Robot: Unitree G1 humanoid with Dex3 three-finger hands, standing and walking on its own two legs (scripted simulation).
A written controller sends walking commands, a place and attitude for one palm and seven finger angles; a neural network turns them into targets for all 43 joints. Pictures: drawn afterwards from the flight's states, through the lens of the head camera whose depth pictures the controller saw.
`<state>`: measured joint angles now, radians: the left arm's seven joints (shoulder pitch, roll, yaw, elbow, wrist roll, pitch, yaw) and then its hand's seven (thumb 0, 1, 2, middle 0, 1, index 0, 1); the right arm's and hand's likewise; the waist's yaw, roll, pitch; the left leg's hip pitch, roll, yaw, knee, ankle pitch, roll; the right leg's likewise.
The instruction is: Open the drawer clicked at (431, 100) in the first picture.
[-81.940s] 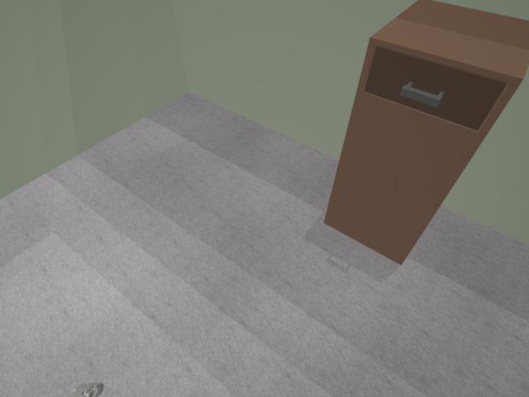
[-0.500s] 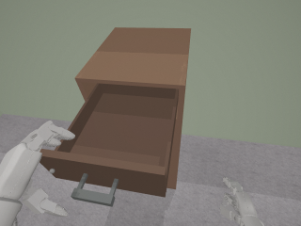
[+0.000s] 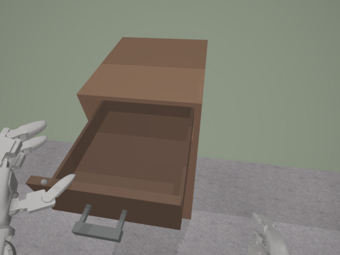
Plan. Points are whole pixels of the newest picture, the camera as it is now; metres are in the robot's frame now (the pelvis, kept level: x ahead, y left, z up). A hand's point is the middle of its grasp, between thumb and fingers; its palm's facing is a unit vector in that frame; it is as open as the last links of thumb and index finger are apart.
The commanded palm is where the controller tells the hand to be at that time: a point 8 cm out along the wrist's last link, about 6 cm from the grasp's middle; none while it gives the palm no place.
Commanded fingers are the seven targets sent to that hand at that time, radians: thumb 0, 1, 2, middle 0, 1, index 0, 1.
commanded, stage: draw the hand back to the body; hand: left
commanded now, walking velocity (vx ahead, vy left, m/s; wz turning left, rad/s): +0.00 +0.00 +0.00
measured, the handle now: (101, 221) +0.19 +0.18 +0.01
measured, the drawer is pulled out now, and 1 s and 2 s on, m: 0.30 0.30 0.30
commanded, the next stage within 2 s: step back with the hand held close in 0.42 s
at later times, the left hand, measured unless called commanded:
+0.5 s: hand (50, 185) +0.18 +0.22 +0.18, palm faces +0.42 -0.81 -0.41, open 7.5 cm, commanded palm +0.13 +0.26 +0.20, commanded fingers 0.00 0.90 0.90 -0.20 -0.30 -0.20 -0.30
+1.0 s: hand (32, 199) +0.15 +0.23 +0.18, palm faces +0.31 -0.78 -0.55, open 7.4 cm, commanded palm +0.09 +0.28 +0.20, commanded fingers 0.00 0.90 0.90 -0.20 -0.30 -0.20 -0.30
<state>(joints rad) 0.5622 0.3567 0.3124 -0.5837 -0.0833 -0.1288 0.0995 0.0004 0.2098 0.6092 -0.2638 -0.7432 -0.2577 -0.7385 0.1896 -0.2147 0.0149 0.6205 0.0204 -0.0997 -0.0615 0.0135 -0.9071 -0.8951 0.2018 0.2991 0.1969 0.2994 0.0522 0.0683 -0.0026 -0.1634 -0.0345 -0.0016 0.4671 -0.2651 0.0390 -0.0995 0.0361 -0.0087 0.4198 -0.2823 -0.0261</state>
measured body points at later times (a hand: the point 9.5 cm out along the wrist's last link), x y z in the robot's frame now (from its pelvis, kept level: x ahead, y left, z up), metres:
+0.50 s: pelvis +0.00 -0.02 +0.00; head -0.02 -0.05 +0.45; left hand +0.15 +0.26 +0.21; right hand +0.19 -0.24 -0.09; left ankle -0.01 +0.09 -0.74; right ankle -0.03 -0.10 -0.74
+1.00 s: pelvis -0.04 +0.00 -0.01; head -0.01 +0.00 +0.44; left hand +0.13 +0.27 +0.21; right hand +0.13 -0.25 -0.09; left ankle -0.01 +0.09 -0.74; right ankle -0.03 -0.10 -0.74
